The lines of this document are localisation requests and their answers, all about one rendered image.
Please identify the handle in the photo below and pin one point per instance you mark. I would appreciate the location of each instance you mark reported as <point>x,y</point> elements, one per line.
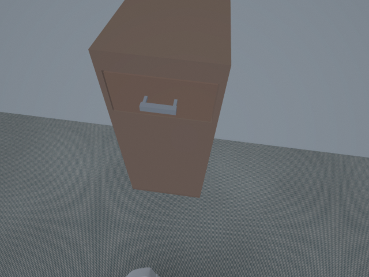
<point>158,108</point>

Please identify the cabinet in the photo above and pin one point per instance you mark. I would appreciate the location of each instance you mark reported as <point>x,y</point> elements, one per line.
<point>181,39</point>

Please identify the drawer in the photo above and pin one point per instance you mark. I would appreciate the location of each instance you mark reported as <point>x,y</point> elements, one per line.
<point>195,98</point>

